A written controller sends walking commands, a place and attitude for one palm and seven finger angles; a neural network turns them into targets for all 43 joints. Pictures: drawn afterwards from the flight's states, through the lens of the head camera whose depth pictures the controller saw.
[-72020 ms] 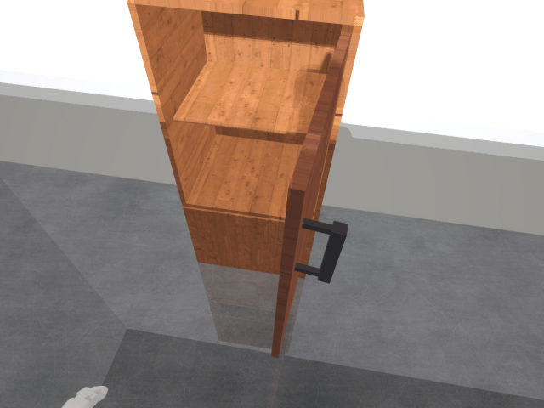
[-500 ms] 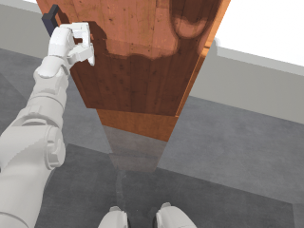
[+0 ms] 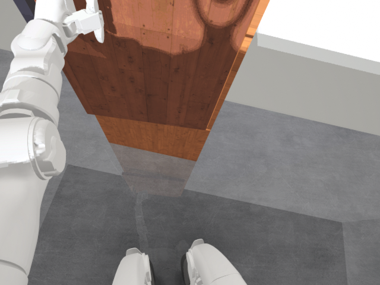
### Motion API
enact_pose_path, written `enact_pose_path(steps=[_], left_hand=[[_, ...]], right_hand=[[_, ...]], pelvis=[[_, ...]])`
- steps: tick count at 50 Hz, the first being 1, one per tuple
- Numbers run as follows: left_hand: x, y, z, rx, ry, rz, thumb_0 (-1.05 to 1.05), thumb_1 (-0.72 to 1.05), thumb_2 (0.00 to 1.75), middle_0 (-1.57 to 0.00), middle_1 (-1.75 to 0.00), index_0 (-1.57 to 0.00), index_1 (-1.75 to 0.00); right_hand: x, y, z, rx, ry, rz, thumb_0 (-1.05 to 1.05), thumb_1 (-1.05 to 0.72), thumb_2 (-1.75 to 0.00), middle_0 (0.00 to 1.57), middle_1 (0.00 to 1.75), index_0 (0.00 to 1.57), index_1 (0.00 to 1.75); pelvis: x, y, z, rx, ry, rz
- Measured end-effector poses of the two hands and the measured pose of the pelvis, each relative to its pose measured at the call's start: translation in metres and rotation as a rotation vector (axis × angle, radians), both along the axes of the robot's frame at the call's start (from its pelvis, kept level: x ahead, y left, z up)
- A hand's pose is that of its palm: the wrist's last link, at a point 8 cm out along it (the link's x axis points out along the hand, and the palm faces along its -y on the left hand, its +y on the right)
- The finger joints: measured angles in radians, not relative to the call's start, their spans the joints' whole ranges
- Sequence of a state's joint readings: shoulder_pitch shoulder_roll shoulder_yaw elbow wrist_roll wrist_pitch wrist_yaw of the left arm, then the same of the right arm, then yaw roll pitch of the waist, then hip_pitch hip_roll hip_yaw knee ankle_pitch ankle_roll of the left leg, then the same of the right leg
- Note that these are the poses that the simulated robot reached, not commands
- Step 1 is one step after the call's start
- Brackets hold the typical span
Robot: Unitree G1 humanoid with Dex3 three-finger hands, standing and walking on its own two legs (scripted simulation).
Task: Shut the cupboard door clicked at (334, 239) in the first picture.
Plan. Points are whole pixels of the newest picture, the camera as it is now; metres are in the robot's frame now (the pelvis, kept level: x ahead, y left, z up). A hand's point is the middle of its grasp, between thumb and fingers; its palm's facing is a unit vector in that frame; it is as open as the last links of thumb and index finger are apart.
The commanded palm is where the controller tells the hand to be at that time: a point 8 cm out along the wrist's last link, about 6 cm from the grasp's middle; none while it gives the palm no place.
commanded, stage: push the door shut along its arc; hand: left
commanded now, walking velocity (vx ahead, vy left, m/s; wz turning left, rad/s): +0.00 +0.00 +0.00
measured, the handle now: (36, 7) +0.63 +0.17 +0.13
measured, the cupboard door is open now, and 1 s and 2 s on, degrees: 5 0 0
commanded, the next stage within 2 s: pull the fist back off the door in 0.12 s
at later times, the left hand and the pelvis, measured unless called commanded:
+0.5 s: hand (111, 12) +0.61 +0.05 +0.13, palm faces +0.17 -0.98 -0.05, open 2.8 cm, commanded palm +0.58 +0.08 +0.13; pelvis +0.00 +0.00 -0.01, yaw +0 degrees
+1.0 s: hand (113, 51) +0.52 +0.05 +0.12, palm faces +0.10 -1.00 +0.01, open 3.1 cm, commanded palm +0.49 +0.09 +0.13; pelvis +0.03 -0.01 +0.03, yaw +0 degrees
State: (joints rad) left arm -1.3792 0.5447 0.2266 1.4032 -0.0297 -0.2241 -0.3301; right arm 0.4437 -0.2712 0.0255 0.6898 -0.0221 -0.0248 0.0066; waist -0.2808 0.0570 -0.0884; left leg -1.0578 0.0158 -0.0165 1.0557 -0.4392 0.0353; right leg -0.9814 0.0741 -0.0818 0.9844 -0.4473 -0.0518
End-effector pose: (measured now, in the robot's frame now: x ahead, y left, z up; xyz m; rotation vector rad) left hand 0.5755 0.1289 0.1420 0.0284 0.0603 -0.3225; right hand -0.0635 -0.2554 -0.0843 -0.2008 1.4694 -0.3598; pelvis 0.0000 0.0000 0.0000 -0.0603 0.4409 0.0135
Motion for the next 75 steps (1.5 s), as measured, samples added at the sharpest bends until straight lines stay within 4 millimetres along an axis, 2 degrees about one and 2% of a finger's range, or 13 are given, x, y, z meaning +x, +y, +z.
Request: enact_pose_path(steps=[12,18,22,27,33,38,42,50,55,59,64,67,75], left_hand=[[0.016,-0.013,0.001,-0.009,-0.007,-0.03,0.01,0.96,0.98,-1.3,-1.5,-1.3,-1.5],[0.012,-0.017,-0.008,-0.134,0.029,0.296,-0.03,0.81,0.95,-1.3,-1.5,-1.3,-1.5],[0.004,-0.021,-0.012,-0.061,0.007,0.488,-0.04,0.8,0.93,-1.3,-1.5,-1.3,-1.5],[0.001,-0.038,-0.007,0.042,-0.081,0.453,-0.01,0.84,0.91,-1.3,-1.5,-1.3,-1.5],[-0.007,-0.045,-0.007,-0.005,0.012,0.416,0.0,0.89,0.91,-1.3,-1.5,-1.3,-1.5],[-0.021,-0.036,-0.002,-0.024,-0.029,0.45,0.01,0.9,0.9,-1.3,-1.5,-1.3,-1.5],[-0.037,-0.03,-0.003,-0.015,-0.082,0.437,0.01,0.9,0.9,-1.3,-1.5,-1.3,-1.5],[-0.077,-0.025,-0.023,-0.032,-0.046,0.421,0.01,0.9,0.9,-1.3,-1.5,-1.3,-1.5],[-0.091,-0.034,-0.012,-0.044,-0.114,0.405,0.02,0.9,0.9,-1.3,-1.5,-1.3,-1.5],[-0.091,-0.042,-0.002,0.001,-0.124,0.385,0.01,0.9,0.9,-1.3,-1.5,-1.3,-1.5],[-0.088,-0.045,-0.001,-0.003,-0.05,0.409,0.01,0.9,0.9,-1.3,-1.5,-1.3,-1.5],[-0.093,-0.035,0.0,-0.049,-0.056,0.448,0.01,0.9,0.9,-1.3,-1.5,-1.3,-1.5],[-0.142,0.011,0.011,0.013,-0.148,0.458,0.01,0.9,0.9,-1.3,-1.5,-1.3,-1.5]], right_hand=[[-0.014,-0.004,-0.002,-0.035,0.035,-0.004,0.01,-0.9,-0.89,0.2,0.3,0.2,0.3],[-0.014,0.009,-0.007,0.047,0.04,0.052,0.01,-0.9,-0.9,0.2,0.3,0.2,0.3],[-0.011,0.02,-0.01,0.108,0.013,0.065,0.01,-0.9,-0.9,0.2,0.3,0.2,0.3],[-0.014,0.03,-0.01,0.151,-0.002,0.017,0.01,-0.9,-0.9,0.2,0.3,0.2,0.3],[-0.016,0.031,0.001,0.171,0.006,-0.02,0.01,-0.9,-0.9,0.2,0.3,0.2,0.3],[-0.006,0.022,0.008,0.169,-0.013,-0.004,0.01,-0.9,-0.9,0.2,0.3,0.2,0.3],[0.011,0.01,0.01,0.162,-0.033,0.023,0.01,-0.9,-0.9,0.2,0.3,0.2,0.3],[0.071,-0.013,0.01,0.113,-0.148,0.1,0.01,-0.9,-0.9,0.2,0.3,0.2,0.3],[0.108,-0.017,0.005,0.1,-0.247,0.146,0.01,-0.9,-0.9,0.19,0.3,0.2,0.3],[0.124,-0.014,0.001,0.111,-0.299,0.156,0.01,-0.9,-0.9,0.19,0.3,0.2,0.3],[0.121,-0.005,-0.001,0.134,-0.311,0.143,0.01,-0.9,-0.9,0.19,0.3,0.2,0.3],[0.109,-0.002,0.0,0.146,-0.3,0.122,0.01,-0.9,-0.9,0.2,0.3,0.2,0.3],[0.089,-0.002,0.005,0.174,-0.281,0.076,0.01,-0.9,-0.9,0.2,0.3,0.2,0.3]], pelvis=[[-0.005,-0.002,-0.011,-0.01,0.042,0.003],[-0.004,-0.002,-0.013,-0.012,0.065,0.003],[-0.003,-0.003,-0.012,-0.009,0.063,0.0],[-0.001,-0.004,-0.006,0.0,0.047,-0.008],[0.009,-0.004,0.01,0.014,0.006,-0.023],[0.02,-0.006,0.02,0.026,-0.031,-0.034],[0.025,-0.008,0.025,0.031,-0.061,-0.03],[0.027,-0.009,0.03,0.035,-0.113,-0.011],[0.023,-0.009,0.029,0.041,-0.133,-0.003],[0.018,-0.01,0.027,0.047,-0.14,-0.001],[0.012,-0.013,0.029,0.053,-0.145,-0.006],[0.011,-0.014,0.032,0.058,-0.153,-0.024],[0.016,-0.017,0.043,0.061,-0.229,-0.045]])
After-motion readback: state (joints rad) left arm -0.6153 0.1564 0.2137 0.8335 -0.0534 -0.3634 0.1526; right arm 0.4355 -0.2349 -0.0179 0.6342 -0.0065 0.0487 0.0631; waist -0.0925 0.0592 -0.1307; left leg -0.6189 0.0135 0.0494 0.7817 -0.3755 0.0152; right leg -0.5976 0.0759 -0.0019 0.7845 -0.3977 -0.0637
